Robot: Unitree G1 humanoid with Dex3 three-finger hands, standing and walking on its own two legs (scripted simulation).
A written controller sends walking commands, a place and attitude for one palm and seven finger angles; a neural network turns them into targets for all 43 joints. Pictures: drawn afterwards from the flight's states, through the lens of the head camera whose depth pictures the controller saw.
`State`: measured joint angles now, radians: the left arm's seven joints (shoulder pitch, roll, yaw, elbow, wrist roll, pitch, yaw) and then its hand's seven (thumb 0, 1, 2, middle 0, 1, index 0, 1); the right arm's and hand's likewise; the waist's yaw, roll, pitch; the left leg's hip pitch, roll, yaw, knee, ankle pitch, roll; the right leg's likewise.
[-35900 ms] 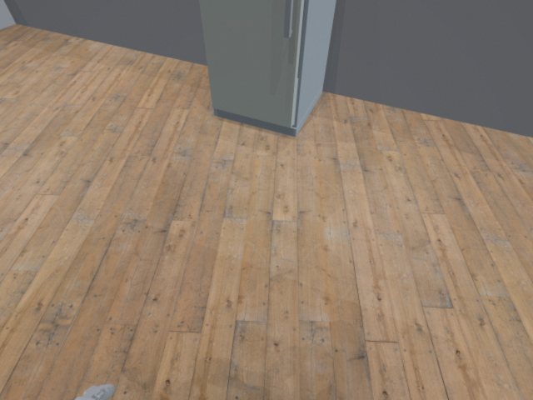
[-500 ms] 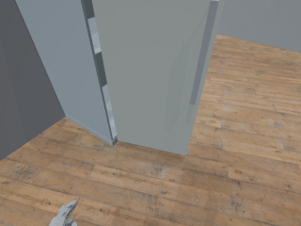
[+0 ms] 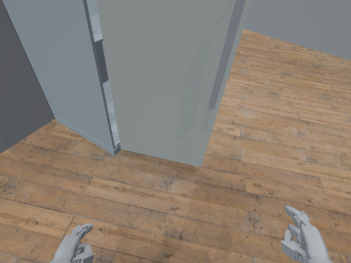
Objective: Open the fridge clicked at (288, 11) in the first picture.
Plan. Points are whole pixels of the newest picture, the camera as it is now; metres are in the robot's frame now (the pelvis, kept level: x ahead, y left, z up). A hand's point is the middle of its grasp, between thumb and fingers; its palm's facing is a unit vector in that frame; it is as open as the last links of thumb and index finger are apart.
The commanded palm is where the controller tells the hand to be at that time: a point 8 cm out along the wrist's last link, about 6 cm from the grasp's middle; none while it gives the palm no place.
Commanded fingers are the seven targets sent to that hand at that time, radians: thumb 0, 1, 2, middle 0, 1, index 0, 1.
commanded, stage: let the arm hang, fingers relaxed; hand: right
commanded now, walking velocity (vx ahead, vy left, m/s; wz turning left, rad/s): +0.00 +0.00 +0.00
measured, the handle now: (225, 55) +0.80 -0.12 +0.11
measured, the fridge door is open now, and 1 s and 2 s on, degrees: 71 71 71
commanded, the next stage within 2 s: look to check the result in 0.94 s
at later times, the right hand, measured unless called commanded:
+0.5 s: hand out of the picture +0.02 -0.26 -0.14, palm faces -0.01 +0.94 -0.35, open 7.3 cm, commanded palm none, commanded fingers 0.00 -0.90 -0.90 0.20 0.30 0.20 0.30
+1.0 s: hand out of the picture +0.11 -0.24 -0.13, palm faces -0.05 +0.95 -0.30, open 7.4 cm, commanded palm none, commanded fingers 0.00 -0.90 -0.90 0.20 0.30 0.20 0.30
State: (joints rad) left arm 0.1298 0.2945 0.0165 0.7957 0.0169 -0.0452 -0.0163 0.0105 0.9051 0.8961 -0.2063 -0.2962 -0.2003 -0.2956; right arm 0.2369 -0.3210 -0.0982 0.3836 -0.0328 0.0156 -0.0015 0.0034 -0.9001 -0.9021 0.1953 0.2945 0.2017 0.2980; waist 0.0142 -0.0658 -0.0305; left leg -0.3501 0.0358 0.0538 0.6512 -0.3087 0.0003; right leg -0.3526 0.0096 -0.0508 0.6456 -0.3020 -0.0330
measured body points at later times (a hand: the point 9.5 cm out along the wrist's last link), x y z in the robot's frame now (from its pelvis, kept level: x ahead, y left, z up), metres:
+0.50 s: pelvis -0.01 +0.00 +0.02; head +0.02 +0.00 +0.47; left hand +0.03 +0.28 -0.13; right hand +0.02 -0.31 -0.12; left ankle +0.02 +0.12 -0.72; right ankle +0.02 -0.10 -0.72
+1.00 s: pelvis +0.01 +0.00 +0.02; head +0.03 +0.00 +0.47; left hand +0.10 +0.30 -0.11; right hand +0.12 -0.28 -0.11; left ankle +0.02 +0.12 -0.72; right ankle +0.02 -0.10 -0.72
